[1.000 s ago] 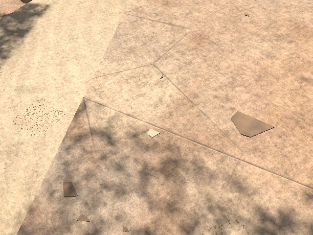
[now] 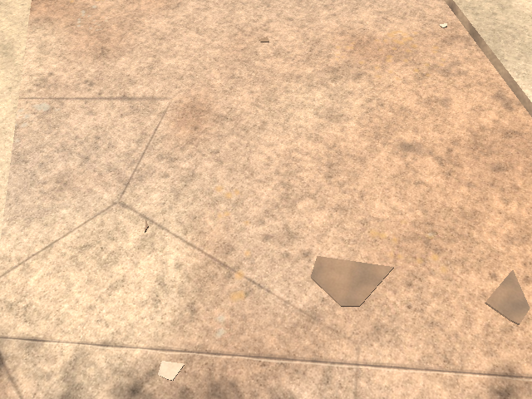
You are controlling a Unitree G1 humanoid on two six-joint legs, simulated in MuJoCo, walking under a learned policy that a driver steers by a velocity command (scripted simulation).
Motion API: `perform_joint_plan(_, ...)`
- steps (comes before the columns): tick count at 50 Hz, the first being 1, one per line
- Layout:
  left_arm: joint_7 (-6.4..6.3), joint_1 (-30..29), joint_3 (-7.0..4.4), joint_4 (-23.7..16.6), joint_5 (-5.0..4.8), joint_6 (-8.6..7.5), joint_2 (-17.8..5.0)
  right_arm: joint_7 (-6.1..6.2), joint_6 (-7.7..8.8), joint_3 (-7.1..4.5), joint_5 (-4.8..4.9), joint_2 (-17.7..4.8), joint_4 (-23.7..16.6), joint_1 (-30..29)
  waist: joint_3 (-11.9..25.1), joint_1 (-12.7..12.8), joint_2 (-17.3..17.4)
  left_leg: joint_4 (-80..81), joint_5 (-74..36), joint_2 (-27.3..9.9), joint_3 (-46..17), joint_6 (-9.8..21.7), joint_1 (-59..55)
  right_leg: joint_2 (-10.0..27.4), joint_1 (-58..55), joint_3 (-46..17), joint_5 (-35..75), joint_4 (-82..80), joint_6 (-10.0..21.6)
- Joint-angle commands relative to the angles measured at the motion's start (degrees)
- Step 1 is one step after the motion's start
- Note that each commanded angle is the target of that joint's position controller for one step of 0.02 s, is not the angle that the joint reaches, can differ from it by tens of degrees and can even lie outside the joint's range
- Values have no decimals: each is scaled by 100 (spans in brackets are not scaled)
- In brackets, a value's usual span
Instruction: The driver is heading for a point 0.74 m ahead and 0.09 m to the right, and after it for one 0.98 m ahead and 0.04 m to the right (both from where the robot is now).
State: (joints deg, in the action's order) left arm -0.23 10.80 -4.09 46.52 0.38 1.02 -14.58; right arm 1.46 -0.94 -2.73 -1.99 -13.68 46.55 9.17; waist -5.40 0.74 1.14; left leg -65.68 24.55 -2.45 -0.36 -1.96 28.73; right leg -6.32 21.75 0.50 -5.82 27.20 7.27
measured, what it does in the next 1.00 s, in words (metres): walks ahead, turning right: left foot, then right foot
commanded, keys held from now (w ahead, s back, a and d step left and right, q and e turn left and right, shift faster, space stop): w+e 0.46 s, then w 0.44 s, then w+q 0.10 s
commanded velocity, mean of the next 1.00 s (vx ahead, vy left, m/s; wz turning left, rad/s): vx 0.42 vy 0.00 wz -0.39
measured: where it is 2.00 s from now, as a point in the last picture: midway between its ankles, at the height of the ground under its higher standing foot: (366, 247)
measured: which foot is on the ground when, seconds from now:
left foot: up 0.00-0.32, down 0.34-0.78, up 0.80-1.00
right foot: down 0.00-0.34, up 0.36-0.74, down 0.76-1.00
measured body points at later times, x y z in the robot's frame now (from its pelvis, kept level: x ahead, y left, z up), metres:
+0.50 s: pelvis +0.10 +0.04 +0.02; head +0.11 +0.05 +0.47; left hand +0.31 +0.26 -0.10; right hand +0.07 -0.25 -0.09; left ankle +0.09 +0.15 -0.73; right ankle +0.10 -0.09 -0.66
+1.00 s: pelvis +0.30 -0.10 +0.02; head +0.32 -0.12 +0.46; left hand +0.46 +0.12 -0.11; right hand +0.26 -0.37 -0.12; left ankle +0.38 +0.03 -0.65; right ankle +0.26 -0.16 -0.73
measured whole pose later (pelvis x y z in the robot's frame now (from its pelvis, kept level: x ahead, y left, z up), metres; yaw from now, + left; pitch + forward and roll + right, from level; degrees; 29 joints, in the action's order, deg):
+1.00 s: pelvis +0.30 -0.10 +0.02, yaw -22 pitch +1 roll +0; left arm 0.4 17.1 -2.0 50.2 1.2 -4.1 -13.3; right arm -2.1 1.8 -3.1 -1.6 -15.0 48.9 16.5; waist -1.7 -0.6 2.3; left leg -60.6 15.3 -4.9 0.0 1.9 31.5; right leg -3.6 7.3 4.0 -11.8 18.1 4.6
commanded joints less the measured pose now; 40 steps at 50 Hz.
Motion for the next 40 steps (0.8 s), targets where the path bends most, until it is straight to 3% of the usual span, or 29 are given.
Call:
perform_joint_plan(1, 17, 170, -213, -312, 31, -95, -799, -43, -77, -123, -37, -460, -159, 662, 1146, -140, -395, 438, -373, -49, -152, -40, -99, 1334, -708, -1949, -730, -1364, 740)
perform_joint_plan(4, 37, 289, -257, -328, 57, -71, -900, -88, -62, -158, -64, -584, -332, 230, 869, 20, -705, 1058, -466, -3, -173, -128, 239, 1333, -735, -2495, -2448, -1765, 700)
perform_joint_plan(11, 73, 595, -336, -289, 88, -108, -1041, -110, 140, -136, 1, -577, -520, -134, 757, 176, -739, 2151, -347, 247, -204, -41, 18, 1299, -847, -3008, -2918, -1706, 642)
perform_joint_plan(14, 125, 320, -348, -395, 91, -95, -1036, -95, 228, -109, 90, -593, -520, 148, 702, -45, -786, 2907, -14, 473, -184, 156, -947, 1144, -180, -3085, -3027, -1577, 602)
perform_joint_plan(16, 132, -190, -346, -548, 75, -56, -950, -3, 291, -106, 175, -568, -305, 1000, 575, -617, -604, 4309, -537, 569, -39, 381, -2549, 720, 951, -2791, -3114, -1184, 250)
perform_joint_plan(17, 102, -327, -294, -665, 50, -87, -709, 100, 330, -184, 137, -899, -176, 1509, 508, -820, -109, 4948, -246, 51, -414, 486, -3520, 281, 1886, -2258, -3184, -398, -155)
perform_joint_plan(18, 73, 96, -126, -662, -8, -152, -65, 183, 359, -239, 87, -1303, -247, 1595, 818, -615, 1130, 5541, 1222, -1609, -2093, 604, -3828, -275, 2171, -1105, -2903, 1745, -354)
perform_joint_plan(19, 95, -154, -152, -797, 103, -208, -401, 205, 342, -336, -64, -1685, -426, 969, 291, -395, 996, 6122, 2203, -2253, -3657, 1079, -2969, -225, 2948, -785, -2086, 2483, -401)
perform_joint_plan(20, 164, -200, -195, -819, 221, -240, -682, 172, 369, -294, -54, -1380, -433, 724, 26, -120, 417, 6054, 2173, -2130, -3356, 1159, -2513, 276, 2759, -1023, -1516, 2868, -376)
perform_joint_plan(21, 255, -3, -228, -697, 221, -252, -757, 103, 418, -220, 31, -1096, -467, 500, 20, 38, 344, 6000, 1671, -1747, -2720, 1035, -2436, 324, 2621, -949, -1177, 3033, -443)
perform_joint_plan(22, 310, 211, -227, -572, 215, -227, -751, 39, 461, -183, 57, -968, -503, 434, 102, 74, 419, 5990, 965, -1402, -2022, 918, -2440, 333, 2449, -816, -940, 3253, -545)
perform_joint_plan(23, 369, 265, -223, -523, 234, -187, -735, 25, 492, -173, 73, -936, -490, 494, 152, 49, 565, 5989, 470, -1207, -1507, 884, -2402, 409, 2359, -651, -766, 3521, -617)
perform_joint_plan(25, 431, 1, -141, -622, 219, -158, -561, -69, 567, -155, 31, -824, -327, 926, 130, -135, 495, 5941, -382, -1046, -988, 937, -2427, 491, 2383, -643, -478, 3638, -654)
perform_joint_plan(28, 445, -515, -56, -770, 206, -163, -435, -162, 625, -178, 24, -818, -106, 1437, 21, -377, 463, 5880, -1316, -1018, -574, 1025, -2709, 498, 2491, -619, -270, 3013, -694)
perform_joint_plan(31, 487, -1075, 42, -942, 210, -184, -339, -178, 630, -187, 59, -853, 14, 1563, -2, -491, 636, 5771, -2127, -968, -134, 1012, -2707, 604, 1997, -186, -161, 1898, -724)
perform_joint_plan(35, 487, -1490, 150, -1080, 202, -218, -272, -161, 550, -221, 92, -993, 295, 1908, -23, -579, 842, 5472, -3185, -1125, 27, 981, -2688, 593, 879, 537, -651, 733, -446)
perform_joint_plan(36, 437, -1291, 129, -1019, 205, -240, -332, -158, 525, -232, 98, -1051, 356, 1933, 73, -458, 867, 5165, -4009, -1177, 59, 972, -2742, 449, 469, 636, -819, 559, -316)
perform_joint_plan(37, 367, -788, 85, -853, 214, -285, -411, -149, 508, -230, 114, -1097, 421, 1931, 325, -177, 778, 4506, -5167, -1150, 189, 922, -2806, 260, -194, 694, -810, 285, -176)
perform_joint_plan(38, 284, 163, 20, -518, 258, -363, -532, -136, 488, -206, 160, -1076, 460, 1893, 875, 285, 527, 3396, -5580, -937, 491, 794, -2552, 148, -1427, 674, -503, -72, -16)
perform_joint_plan(39, 196, 1177, -86, -271, 360, -421, -879, -135, 496, -137, 178, -916, 312, 1781, 1603, 735, 158, 1983, -4104, -758, 617, 663, -1493, 1055, -2995, -311, -1043, -124, 205)
perform_joint_plan(40, 110, 1688, -233, -195, 347, -428, -1595, -243, 527, 39, 251, -183, -71, 1974, 2424, 666, -1564, -22, 29, 158, 770, 384, 602, 2981, -4612, -3236, -1436, -561, 871)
